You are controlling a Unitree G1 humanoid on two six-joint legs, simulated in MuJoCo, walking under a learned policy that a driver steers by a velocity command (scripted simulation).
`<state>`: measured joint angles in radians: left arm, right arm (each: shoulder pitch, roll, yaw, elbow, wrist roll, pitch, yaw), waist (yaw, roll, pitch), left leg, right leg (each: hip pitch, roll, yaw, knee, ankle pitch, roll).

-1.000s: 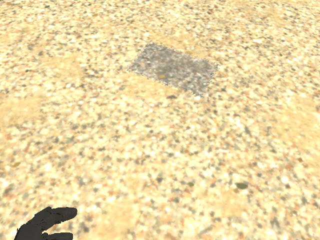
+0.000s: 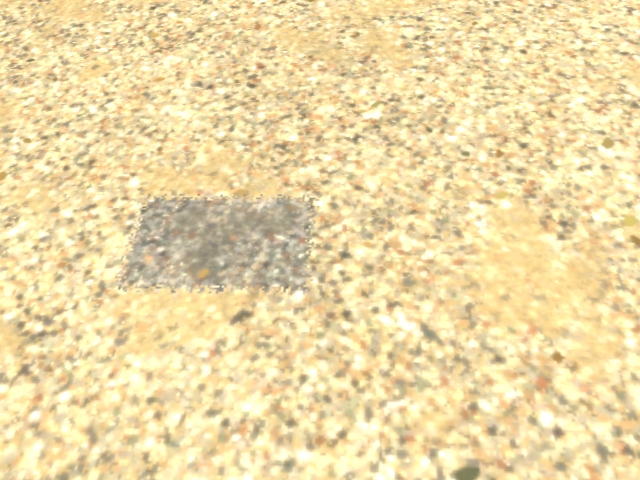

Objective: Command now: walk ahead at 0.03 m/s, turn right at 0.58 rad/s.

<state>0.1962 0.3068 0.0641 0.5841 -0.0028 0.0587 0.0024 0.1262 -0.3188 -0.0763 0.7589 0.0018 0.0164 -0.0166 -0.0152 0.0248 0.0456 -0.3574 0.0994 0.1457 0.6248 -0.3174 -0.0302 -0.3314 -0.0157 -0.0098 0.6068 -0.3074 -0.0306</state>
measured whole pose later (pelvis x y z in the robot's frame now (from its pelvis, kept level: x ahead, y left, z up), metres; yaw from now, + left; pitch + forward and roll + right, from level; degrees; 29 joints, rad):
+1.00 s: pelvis +0.05 +0.00 +0.01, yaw -9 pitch -1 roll +0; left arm 0.29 0.24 0.05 0.73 -0.02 -0.05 0.01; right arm 0.28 -0.27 -0.03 0.84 0.02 -0.02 -0.01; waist -0.01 0.03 0.00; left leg -0.17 0.01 -0.02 0.53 -0.36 0.02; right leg -0.27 0.02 0.00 0.62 -0.39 -0.05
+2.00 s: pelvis +0.56 -0.07 +0.00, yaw -2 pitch +2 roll +2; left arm 0.01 0.26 0.02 0.67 -0.01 -0.12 -0.02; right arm 0.44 -0.28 -0.06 0.87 0.02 -0.05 -0.01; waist -0.11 -0.03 0.02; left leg -0.02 -0.06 -0.10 0.38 -0.40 0.02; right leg -0.47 -0.03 0.05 0.45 -0.01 0.00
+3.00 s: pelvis +1.08 +0.06 +0.01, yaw +29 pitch +2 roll +0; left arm 0.03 0.27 0.03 0.70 0.00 -0.11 -0.04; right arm 0.39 -0.29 -0.06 0.76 0.02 -0.04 -0.01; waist -0.09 -0.04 0.01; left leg 0.00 -0.10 -0.14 0.35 -0.38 0.08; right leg -0.53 -0.02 0.03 0.49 0.02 -0.01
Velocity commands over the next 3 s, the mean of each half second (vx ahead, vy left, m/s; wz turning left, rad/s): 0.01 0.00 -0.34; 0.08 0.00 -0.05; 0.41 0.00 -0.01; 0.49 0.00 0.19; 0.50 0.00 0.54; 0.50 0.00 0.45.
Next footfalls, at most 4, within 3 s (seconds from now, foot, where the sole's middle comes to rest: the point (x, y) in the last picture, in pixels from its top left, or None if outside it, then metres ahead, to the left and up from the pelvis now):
0.40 left None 0.07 0.13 -0.77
1.50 left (326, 475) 0.47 0.06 -0.76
2.00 right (440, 357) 0.72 -0.20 -0.76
2.52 left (304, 279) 0.96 0.10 -0.77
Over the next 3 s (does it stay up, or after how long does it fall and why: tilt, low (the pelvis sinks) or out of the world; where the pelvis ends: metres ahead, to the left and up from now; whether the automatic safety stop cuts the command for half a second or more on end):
stays up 1.08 0.06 0.01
